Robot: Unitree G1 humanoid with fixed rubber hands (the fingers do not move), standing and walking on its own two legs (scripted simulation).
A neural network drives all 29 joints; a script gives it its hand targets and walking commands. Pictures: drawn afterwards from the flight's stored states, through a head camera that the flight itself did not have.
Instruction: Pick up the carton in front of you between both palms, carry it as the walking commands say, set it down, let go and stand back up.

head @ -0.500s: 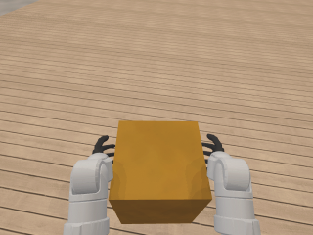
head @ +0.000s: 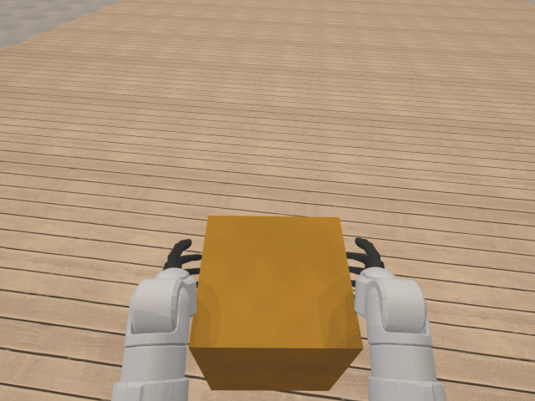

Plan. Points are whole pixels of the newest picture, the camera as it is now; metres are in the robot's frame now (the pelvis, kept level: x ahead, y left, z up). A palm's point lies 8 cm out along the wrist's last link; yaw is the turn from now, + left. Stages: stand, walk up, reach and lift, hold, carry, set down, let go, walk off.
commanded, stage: carry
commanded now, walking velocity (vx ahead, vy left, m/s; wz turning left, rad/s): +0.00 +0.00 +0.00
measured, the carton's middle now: (272, 308) +0.30 +0.00 -0.02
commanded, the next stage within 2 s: hold in 0.90 s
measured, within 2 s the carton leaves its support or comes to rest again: neither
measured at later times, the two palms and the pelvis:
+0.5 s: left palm (170, 330) +0.23 +0.14 +0.04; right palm (382, 328) +0.23 -0.15 +0.05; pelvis -0.05 +0.00 +0.00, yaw +0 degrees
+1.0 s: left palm (175, 339) +0.22 +0.13 +0.04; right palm (393, 339) +0.22 -0.16 +0.05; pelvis -0.06 -0.01 +0.01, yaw -2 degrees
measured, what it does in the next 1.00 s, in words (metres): shifts its weight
